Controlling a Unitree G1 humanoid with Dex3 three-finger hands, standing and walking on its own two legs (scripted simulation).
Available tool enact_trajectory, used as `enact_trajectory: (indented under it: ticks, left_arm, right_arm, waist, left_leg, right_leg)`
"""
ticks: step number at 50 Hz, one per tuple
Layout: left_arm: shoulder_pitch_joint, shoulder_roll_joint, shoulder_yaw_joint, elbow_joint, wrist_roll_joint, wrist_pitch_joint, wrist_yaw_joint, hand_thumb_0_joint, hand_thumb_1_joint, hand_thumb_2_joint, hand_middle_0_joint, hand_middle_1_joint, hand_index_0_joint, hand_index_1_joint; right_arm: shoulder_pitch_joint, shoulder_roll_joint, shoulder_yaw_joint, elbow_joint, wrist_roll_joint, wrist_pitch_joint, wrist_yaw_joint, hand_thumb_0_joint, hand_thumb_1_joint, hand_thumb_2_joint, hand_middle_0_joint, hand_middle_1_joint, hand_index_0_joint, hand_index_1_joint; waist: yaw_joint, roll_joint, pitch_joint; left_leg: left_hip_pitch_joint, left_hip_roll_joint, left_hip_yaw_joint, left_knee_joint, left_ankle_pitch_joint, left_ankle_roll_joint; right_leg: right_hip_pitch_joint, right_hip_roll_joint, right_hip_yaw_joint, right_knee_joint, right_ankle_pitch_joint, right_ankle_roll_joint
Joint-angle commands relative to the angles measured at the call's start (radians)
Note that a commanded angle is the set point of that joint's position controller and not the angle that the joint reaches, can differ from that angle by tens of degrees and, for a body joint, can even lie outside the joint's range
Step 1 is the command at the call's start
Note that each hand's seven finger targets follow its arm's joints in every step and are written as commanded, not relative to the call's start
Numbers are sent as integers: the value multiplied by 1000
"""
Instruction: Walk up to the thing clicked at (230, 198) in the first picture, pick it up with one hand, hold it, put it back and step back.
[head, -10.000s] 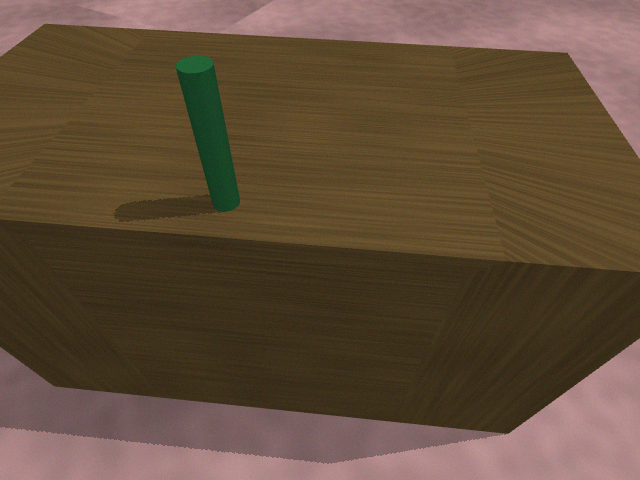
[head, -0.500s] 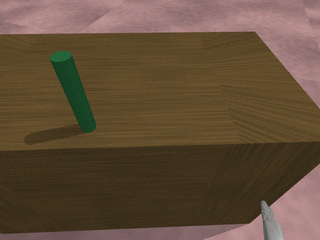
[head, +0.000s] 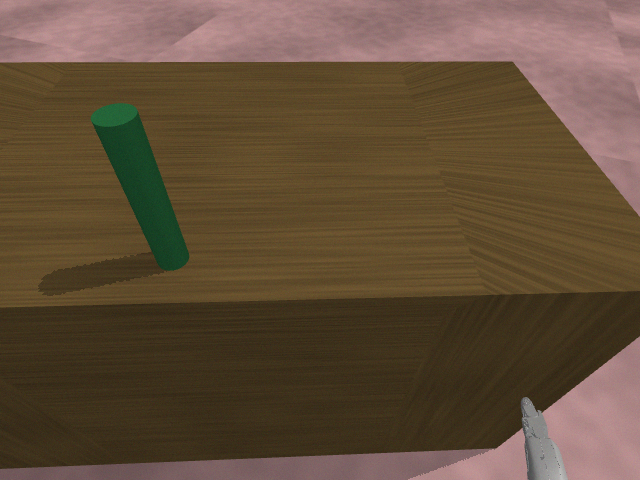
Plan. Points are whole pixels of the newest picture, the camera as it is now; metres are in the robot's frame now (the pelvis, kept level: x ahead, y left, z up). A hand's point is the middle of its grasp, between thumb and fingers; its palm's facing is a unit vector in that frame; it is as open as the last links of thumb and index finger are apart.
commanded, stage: go down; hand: left
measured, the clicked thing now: (149, 199) +0.42 +0.21 +0.15
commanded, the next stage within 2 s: approach in 0.92 s
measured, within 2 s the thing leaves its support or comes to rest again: neither
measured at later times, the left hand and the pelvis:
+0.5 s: hand out of the picture +0.32 +0.40 +0.20, palm faces +0.19 -0.98 +0.03, open 17.5 cm; pelvis +0.00 +0.00 +0.00, yaw +0 degrees
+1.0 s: hand out of the picture +0.31 +0.41 +0.21, palm faces +0.22 -0.98 +0.01, open 17.5 cm; pelvis -0.01 +0.00 +0.00, yaw +0 degrees
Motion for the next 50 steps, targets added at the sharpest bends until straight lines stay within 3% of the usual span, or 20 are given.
enact_trajectory:
  ticks: [1,8,16,18,19,23,25,26,27,28,29,32,34,36,37,38,41,44,49,50]
  left_arm:
    - [-338,397,30,-198,-35,-58,-8,0,-560,95,-44,-39,-21,-65]
    - [-401,483,65,-248,-21,-53,-13,0,-564,83,-49,-42,-29,-66]
    - [-323,378,7,-183,-40,7,-24,0,-509,80,-44,-35,-26,-55]
    - [-276,406,37,-152,-51,20,-26,0,-553,64,-47,-35,-31,-53]
    - [-287,387,18,-177,-51,20,-30,0,-533,66,-44,-33,-31,-48]
    - [-330,464,82,-228,-50,1,-26,0,-595,64,-49,-52,-37,-67]
    - [-370,480,95,-277,-43,-10,-15,0,-567,72,-44,-54,-35,-67]
    - [-405,458,72,-322,-39,-15,-15,0,-583,69,-46,-50,-33,-67]
    - [-395,477,95,-303,-41,-16,-10,0,-575,74,-45,-54,-32,-71]
    - [-414,434,51,-319,-35,-15,-11,0,-591,67,-53,-57,-38,-75]
    - [-384,437,68,-292,-36,-12,-12,0,-559,87,-46,-57,-28,-78]
    - [-332,356,-19,-208,-22,14,-25,0,-531,82,-44,-49,-29,-67]
    - [-331,379,-2,-219,-30,16,-33,0,-530,61,-47,-37,-35,-52]
    - [-331,335,-30,-218,-47,18,-46,0,-536,57,-46,-35,-35,-48]
    - [-285,412,41,-187,-52,23,-39,0,-523,59,-47,-36,-38,-47]
    - [-298,392,24,-205,-54,17,-38,0,-523,59,-43,-38,-36,-47]
    - [-313,448,75,-249,-59,0,-36,0,-534,65,-36,-46,-34,-51]
    - [-370,478,91,-309,-52,-17,-25,0,-548,72,-39,-56,-35,-64]
    - [-367,419,43,-250,-36,0,-16,0,-520,76,-41,-47,-28,-62]
    - [-339,368,0,-201,-34,12,-22,0,-542,73,-48,-52,-36,-67]
  right_arm:
    - [-79,-125,-29,-151,6,-45,-19,0,528,-61,49,50,49,50]
    - [-80,-172,-57,-158,-1,-46,-29,0,529,-60,49,50,49,50]
    - [-72,-116,-12,-144,12,-37,-30,0,533,-58,49,50,50,50]
    - [-21,-163,-44,-143,10,-28,-36,0,527,-58,49,50,50,50]
    - [-47,-130,-7,-197,14,-26,-29,0,535,-56,49,50,50,50]
    - [-41,-191,-59,-221,5,-24,-38,0,526,-58,49,50,49,50]
    - [-51,-181,-65,-201,6,-28,-38,0,532,-56,49,50,50,50]
    - [-79,-125,-21,-200,8,-30,-33,0,528,-57,49,50,49,50]
    - [-97,-169,-60,-215,9,-34,-40,0,526,-58,49,50,49,50]
    - [-108,-121,-18,-199,9,-36,-36,0,525,-59,49,50,49,50]
    - [-109,-144,-38,-212,8,-40,-39,0,529,-59,49,50,49,50]
    - [-105,-104,-6,-136,8,-30,-39,0,533,-57,49,50,50,50]
    - [-89,-146,-35,-165,10,-35,-44,0,535,-56,49,50,50,50]
    - [-19,-101,-3,-129,9,-25,-37,0,535,-55,49,50,50,50]
    - [-8,-184,-59,-193,8,-28,-47,0,542,-54,49,50,50,50]
    - [6,-147,-33,-162,8,-25,-41,0,541,-54,49,50,50,50]
    - [23,-192,-73,-176,5,-30,-40,0,541,-53,49,50,50,50]
    - [-46,-176,-60,-205,7,-38,-39,0,538,-54,49,50,50,50]
    - [-132,-124,-11,-178,10,-42,-42,0,532,-57,49,50,50,50]
    - [-142,-112,-4,-175,10,-43,-41,0,535,-56,49,50,50,50]
  waist:
    - [0,136,-203]
    - [8,208,-293]
    - [10,143,-179]
    - [8,121,-184]
    - [17,117,-208]
    - [18,97,-253]
    - [27,149,-244]
    - [37,173,-264]
    - [21,169,-275]
    - [30,180,-262]
    - [11,169,-285]
    - [14,165,-175]
    - [2,175,-187]
    - [-1,163,-180]
    - [-9,124,-205]
    - [-1,130,-185]
    - [6,137,-215]
    - [22,140,-244]
    - [23,183,-208]
    - [21,171,-178]
  left_leg:
    - [209,-17,21,-44,347,22]
    - [271,-9,8,-29,395,11]
    - [189,-10,15,-47,318,18]
    - [178,-9,16,-47,325,20]
    - [184,-11,16,-45,338,21]
    - [205,-19,20,-28,355,27]
    - [214,-22,23,-28,334,22]
    - [229,-22,19,-28,345,21]
    - [250,-18,16,-30,342,19]
    - [243,-18,14,-31,344,19]
    - [264,-14,13,-24,375,19]
    - [193,-18,16,-40,305,20]
    - [201,-12,11,-50,275,14]
    - [201,-15,17,-43,273,22]
    - [199,-14,18,-37,290,25]
    - [184,-17,18,-37,297,25]
    - [210,-16,16,-28,318,21]
    - [206,-24,22,-21,321,27]
    - [199,-14,9,-42,286,16]
    - [184,-12,9,-46,272,17]
  right_leg:
    - [-24,31,-50,-47,279,-35]
    - [-34,31,-52,-40,283,-42]
    - [-38,37,-57,-49,243,-41]
    - [-18,38,-58,-46,248,-40]
    - [-12,37,-57,-47,258,-40]
    - [-5,30,-49,-42,280,-32]
    - [-17,27,-46,-41,259,-33]
    - [-18,28,-50,-40,262,-36]
    - [-19,28,-50,-43,255,-36]
    - [-22,28,-52,-40,255,-40]
    - [-15,27,-51,-37,280,-37]
    - [-48,29,-49,-45,236,-40]
    - [-50,32,-53,-44,210,-43]
    - [-59,34,-57,-48,219,-40]
    - [-38,32,-54,-48,232,-35]
    - [-39,34,-56,-44,240,-37]
    - [-46,34,-56,-39,240,-36]
    - [-20,25,-48,-39,254,-32]
    - [-40,29,-50,-36,206,-43]
    - [-49,31,-52,-37,196,-46]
